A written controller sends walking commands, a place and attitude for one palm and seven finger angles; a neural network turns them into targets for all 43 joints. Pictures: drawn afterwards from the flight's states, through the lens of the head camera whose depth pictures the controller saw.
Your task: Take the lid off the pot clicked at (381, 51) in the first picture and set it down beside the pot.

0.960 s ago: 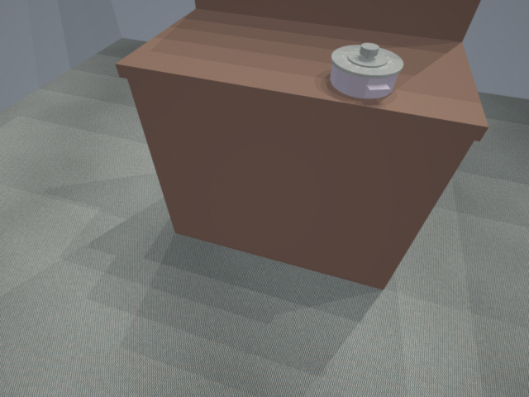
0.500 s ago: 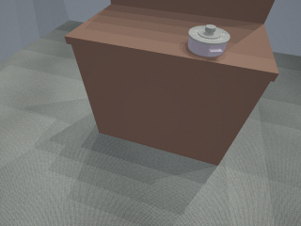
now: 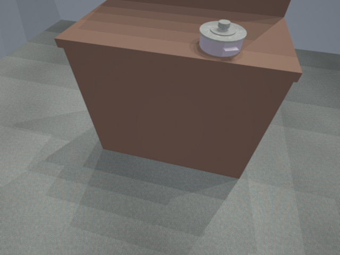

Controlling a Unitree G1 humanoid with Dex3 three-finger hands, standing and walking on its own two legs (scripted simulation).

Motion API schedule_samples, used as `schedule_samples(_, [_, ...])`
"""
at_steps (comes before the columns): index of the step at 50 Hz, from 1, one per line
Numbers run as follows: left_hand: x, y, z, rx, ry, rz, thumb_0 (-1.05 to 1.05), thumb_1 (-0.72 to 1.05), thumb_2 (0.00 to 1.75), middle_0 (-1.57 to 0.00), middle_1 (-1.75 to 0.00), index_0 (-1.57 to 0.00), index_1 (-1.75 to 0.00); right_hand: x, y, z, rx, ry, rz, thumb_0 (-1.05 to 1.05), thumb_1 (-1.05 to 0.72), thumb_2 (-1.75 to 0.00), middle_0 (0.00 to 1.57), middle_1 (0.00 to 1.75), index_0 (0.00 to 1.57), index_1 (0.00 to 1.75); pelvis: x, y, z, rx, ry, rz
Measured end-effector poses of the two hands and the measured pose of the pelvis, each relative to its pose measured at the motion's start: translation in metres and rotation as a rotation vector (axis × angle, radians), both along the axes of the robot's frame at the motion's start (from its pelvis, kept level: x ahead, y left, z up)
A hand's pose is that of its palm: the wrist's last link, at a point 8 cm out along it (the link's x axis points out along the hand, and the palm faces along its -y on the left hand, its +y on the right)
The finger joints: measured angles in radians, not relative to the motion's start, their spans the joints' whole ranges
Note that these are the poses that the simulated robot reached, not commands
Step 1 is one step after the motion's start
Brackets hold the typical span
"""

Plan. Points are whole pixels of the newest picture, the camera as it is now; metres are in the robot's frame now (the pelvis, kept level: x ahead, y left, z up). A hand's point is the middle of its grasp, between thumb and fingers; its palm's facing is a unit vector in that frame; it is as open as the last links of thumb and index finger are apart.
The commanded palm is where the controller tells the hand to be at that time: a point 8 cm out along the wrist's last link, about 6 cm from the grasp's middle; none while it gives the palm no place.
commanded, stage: walk to a spot facing it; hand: left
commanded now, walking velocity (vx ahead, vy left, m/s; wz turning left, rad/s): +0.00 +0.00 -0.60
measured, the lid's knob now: (224, 24) +0.88 -0.14 +0.16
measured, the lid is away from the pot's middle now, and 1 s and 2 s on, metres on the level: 0.00 0.00 0.00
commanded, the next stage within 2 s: turn to face it in 1.48 s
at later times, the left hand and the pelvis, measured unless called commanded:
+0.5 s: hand out of the picture +0.04 +0.16 -0.15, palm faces -0.16 -0.95 -0.26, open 7.3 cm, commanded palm none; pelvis -0.02 -0.03 +0.00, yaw -15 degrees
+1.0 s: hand out of the picture +0.15 +0.20 -0.16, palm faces -0.50 -0.83 -0.23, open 7.3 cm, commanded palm none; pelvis -0.03 +0.04 +0.00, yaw -35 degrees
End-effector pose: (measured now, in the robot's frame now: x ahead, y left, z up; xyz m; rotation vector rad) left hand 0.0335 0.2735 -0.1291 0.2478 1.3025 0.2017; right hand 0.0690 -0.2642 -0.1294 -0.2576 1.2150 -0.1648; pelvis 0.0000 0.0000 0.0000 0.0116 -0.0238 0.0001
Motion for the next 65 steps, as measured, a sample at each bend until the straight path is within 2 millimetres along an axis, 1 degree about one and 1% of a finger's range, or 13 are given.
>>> schedule_samples(5, [0.003, -0.016, -0.008, -0.019, 0.016, -0.040, 0.00, 0.91, 0.89, -0.21, -0.30, -0.20, -0.30, -0.024, 0.002, -0.013, 0.038, 0.012, -0.066, 0.00, -0.90, -0.90, 0.21, 0.30, 0.21, 0.30, -0.006, -0.007, -0.008, 0.024, 0.000, -0.053])
schedule_samples(11, [0.003, -0.043, -0.010, -0.009, 0.010, -0.078, 0.00, 0.91, 0.89, -0.21, -0.30, -0.20, -0.30, -0.047, -0.015, -0.037, 0.080, 0.034, -0.145, 0.00, -0.90, -0.90, 0.21, 0.30, 0.21, 0.30, -0.011, -0.026, -0.020, 0.022, -0.008, -0.111])
schedule_samples(16, [-0.005, -0.060, 0.002, -0.017, 0.030, -0.085, 0.00, 0.91, 0.89, -0.21, -0.30, -0.21, -0.30, -0.051, -0.025, -0.023, 0.080, 0.032, -0.179, 0.01, -0.91, -0.90, 0.21, 0.30, 0.21, 0.30, -0.016, -0.032, -0.006, 0.034, 0.015, -0.157])
schedule_samples(20, [-0.002, -0.066, 0.007, -0.027, 0.047, -0.124, 0.00, 0.91, 0.89, -0.21, -0.30, -0.21, -0.30, -0.050, -0.032, -0.011, 0.066, -0.016, -0.217, 0.01, -0.91, -0.90, 0.21, 0.30, 0.20, 0.30, -0.018, -0.033, 0.001, 0.041, 0.033, -0.205])
schedule_samples(28, [0.025, -0.057, 0.008, -0.034, 0.009, -0.203, 0.00, 0.91, 0.89, -0.21, -0.30, -0.21, -0.30, -0.050, -0.031, 0.003, 0.023, -0.089, -0.284, 0.01, -0.91, -0.90, 0.20, 0.30, 0.20, 0.30, -0.020, -0.019, 0.003, 0.030, 0.046, -0.295])
schedule_samples(36, [0.065, -0.025, -0.005, -0.048, -0.030, -0.315, 0.00, 0.91, 0.89, -0.21, -0.30, -0.21, -0.30, -0.059, 0.000, 0.020, -0.025, -0.188, -0.363, 0.00, -0.91, -0.90, 0.20, 0.30, 0.20, 0.30, -0.023, 0.017, -0.002, 0.011, 0.054, -0.399])
schedule_samples(38, [0.080, -0.017, -0.012, -0.056, -0.045, -0.345, 0.00, 0.91, 0.89, -0.21, -0.30, -0.21, -0.30, -0.072, 0.011, 0.021, -0.047, -0.201, -0.388, 0.00, -0.91, -0.90, 0.21, 0.30, 0.20, 0.30, -0.024, 0.027, -0.007, -0.001, 0.051, -0.417])
schedule_samples(42, [0.108, -0.011, -0.009, -0.068, -0.077, -0.419, 0.00, 0.91, 0.89, -0.20, -0.30, -0.20, -0.30, -0.112, 0.034, 0.028, -0.053, -0.144, -0.443, 0.00, -0.90, -0.90, 0.21, 0.30, 0.21, 0.30, -0.026, 0.036, 0.000, -0.010, 0.031, -0.472])
schedule_samples(48, [0.130, -0.021, -0.004, -0.078, -0.070, -0.522, 0.00, 0.91, 0.89, -0.20, -0.30, -0.20, -0.30, -0.164, 0.057, 0.022, -0.038, -0.074, -0.562, 0.01, -0.90, -0.90, 0.21, 0.30, 0.21, 0.30, -0.027, 0.041, 0.002, -0.017, 0.027, -0.571])
schedule_samples(52, [0.140, -0.048, -0.003, -0.080, -0.041, -0.618, 0.00, 0.91, 0.89, -0.20, -0.30, -0.20, -0.30, -0.203, 0.070, 0.011, -0.009, -0.041, -0.661, 0.01, -0.90, -0.90, 0.21, 0.30, 0.21, 0.30, -0.032, 0.038, 0.000, -0.014, 0.025, -0.637])
schedule_samples(59, [0.155, -0.122, -0.005, -0.101, -0.116, -0.782, 0.00, 0.91, 0.89, -0.20, -0.30, -0.20, -0.30, -0.282, 0.081, -0.023, 0.063, 0.074, -0.818, 0.00, -0.90, -0.90, 0.21, 0.30, 0.21, 0.30, -0.046, 0.017, -0.018, -0.012, 0.029, -0.731])
schedule_samples(62, [0.153, -0.140, 0.003, -0.119, -0.146, -0.789, 0.00, 0.91, 0.89, -0.20, -0.30, -0.20, -0.30, -0.296, 0.080, -0.019, 0.083, 0.121, -0.841, 0.01, -0.91, -0.90, 0.21, 0.30, 0.20, 0.30, -0.044, 0.009, -0.011, -0.016, 0.023, -0.745])
schedule_samples(65, [0.148, -0.147, 0.007, -0.123, -0.129, -0.801, 0.00, 0.91, 0.89, -0.21, -0.30, -0.20, -0.30, -0.292, 0.070, -0.008, 0.072, 0.090, -0.863, 0.01, -0.91, -0.90, 0.20, 0.30, 0.20, 0.30, -0.037, -0.001, -0.003, -0.005, 0.018, -0.776])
